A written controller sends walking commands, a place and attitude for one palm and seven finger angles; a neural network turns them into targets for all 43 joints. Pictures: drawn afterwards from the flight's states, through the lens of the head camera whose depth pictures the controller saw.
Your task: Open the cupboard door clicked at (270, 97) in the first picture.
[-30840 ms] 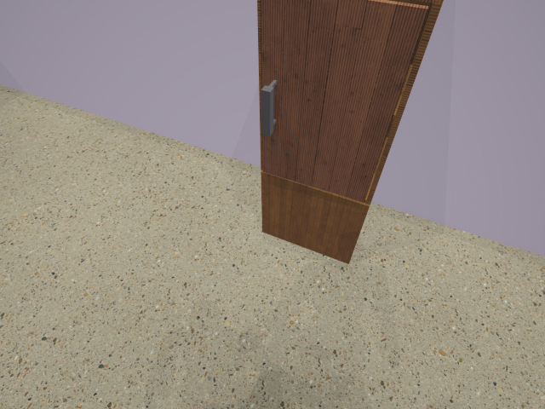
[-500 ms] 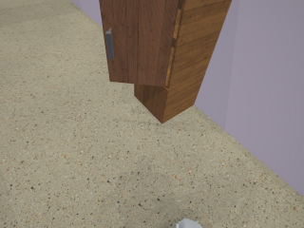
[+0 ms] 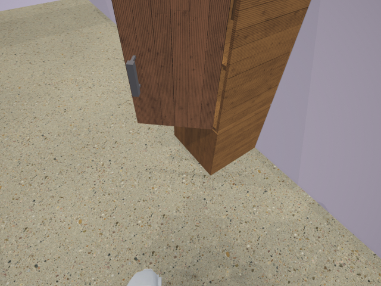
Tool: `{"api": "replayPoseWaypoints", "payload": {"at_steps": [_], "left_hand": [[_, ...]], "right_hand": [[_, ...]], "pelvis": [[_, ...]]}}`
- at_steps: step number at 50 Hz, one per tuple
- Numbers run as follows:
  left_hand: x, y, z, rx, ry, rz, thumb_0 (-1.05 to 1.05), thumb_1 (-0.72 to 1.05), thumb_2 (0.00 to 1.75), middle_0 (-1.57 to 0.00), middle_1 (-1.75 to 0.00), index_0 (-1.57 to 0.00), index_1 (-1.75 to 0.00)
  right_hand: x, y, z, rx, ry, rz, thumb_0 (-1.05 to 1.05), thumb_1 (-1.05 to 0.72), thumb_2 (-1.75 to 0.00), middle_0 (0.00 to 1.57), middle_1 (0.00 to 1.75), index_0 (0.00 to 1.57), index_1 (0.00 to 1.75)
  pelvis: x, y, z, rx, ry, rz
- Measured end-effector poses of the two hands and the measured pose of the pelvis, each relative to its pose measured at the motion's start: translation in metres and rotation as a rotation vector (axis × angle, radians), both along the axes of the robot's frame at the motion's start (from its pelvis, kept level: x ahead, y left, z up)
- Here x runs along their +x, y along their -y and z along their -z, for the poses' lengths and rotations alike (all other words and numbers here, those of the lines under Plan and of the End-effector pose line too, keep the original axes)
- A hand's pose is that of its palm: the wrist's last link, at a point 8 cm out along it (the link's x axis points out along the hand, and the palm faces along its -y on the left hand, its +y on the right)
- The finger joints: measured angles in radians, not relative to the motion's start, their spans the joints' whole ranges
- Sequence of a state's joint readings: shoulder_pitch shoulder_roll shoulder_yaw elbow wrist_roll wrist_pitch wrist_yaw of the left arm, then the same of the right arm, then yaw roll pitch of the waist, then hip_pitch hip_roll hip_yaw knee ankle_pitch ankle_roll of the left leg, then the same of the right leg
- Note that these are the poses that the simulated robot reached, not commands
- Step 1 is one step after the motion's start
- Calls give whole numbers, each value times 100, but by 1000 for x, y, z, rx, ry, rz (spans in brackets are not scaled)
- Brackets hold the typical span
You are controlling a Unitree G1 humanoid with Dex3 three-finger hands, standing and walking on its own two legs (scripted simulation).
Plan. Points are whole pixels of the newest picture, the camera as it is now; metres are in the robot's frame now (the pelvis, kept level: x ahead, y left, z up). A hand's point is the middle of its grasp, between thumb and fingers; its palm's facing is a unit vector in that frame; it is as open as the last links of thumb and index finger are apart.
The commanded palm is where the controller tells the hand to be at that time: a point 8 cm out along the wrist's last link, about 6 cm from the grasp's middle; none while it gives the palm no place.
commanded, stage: take the last steps up to it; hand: left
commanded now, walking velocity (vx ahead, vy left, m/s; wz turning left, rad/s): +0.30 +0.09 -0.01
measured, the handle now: (135, 76) +0.84 +0.25 -0.06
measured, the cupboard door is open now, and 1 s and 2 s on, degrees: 49 49 49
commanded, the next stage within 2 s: come to a stop and stand still in 0.48 s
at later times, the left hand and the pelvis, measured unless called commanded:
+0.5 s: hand (97, 244) +0.24 +0.25 -0.17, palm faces +0.00 -0.98 -0.18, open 7.3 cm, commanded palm none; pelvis +0.18 +0.07 +0.00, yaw -2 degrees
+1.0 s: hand (106, 210) +0.34 +0.26 -0.18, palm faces -0.01 -0.97 -0.23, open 7.3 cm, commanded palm none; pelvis +0.27 +0.07 -0.01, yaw -3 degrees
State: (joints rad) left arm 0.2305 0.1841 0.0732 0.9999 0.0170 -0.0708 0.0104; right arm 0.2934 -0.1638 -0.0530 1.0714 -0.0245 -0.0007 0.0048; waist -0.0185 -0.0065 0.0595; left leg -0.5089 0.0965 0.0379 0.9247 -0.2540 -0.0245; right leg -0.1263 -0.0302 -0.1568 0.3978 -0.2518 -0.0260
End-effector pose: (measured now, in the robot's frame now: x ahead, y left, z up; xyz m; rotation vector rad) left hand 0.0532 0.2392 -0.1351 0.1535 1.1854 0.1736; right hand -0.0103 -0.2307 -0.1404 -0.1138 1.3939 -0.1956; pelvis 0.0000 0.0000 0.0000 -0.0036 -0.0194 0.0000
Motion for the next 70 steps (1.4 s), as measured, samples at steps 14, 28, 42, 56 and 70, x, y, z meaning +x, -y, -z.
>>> {"api": "replayPoseWaypoints", "payload": {"at_steps": [14,28,42,56,70], "left_hand": [[-4,-61,31,-60,-331,-73,0,91,90,-19,-30,-20,-30],[226,-60,2,-17,4,80,1,92,90,-19,-30,-20,-30],[286,-54,20,-24,-54,69,0,92,90,-20,-30,-20,-30],[268,-68,10,62,-119,46,0,91,90,-19,-30,-20,-30],[245,-47,13,30,-16,69,0,90,90,-20,-30,-20,-30]], "right_hand": [[227,-65,-9,-53,324,-146,0,-91,-90,20,30,19,30],[184,-67,6,-13,9,14,0,-93,-90,20,30,20,30],[251,-77,12,-10,-37,51,1,-91,-90,20,30,19,30],[321,-45,14,-44,104,-2,1,-91,-90,20,30,20,30],[332,-31,-3,-87,282,-24,1,-91,-90,20,30,19,30]], "pelvis": [[110,-67,17,4,2,31],[197,-67,4,25,-3,47],[264,-68,12,3,-1,47],[263,-55,14,18,-34,57],[245,-51,18,7,6,54]]}}
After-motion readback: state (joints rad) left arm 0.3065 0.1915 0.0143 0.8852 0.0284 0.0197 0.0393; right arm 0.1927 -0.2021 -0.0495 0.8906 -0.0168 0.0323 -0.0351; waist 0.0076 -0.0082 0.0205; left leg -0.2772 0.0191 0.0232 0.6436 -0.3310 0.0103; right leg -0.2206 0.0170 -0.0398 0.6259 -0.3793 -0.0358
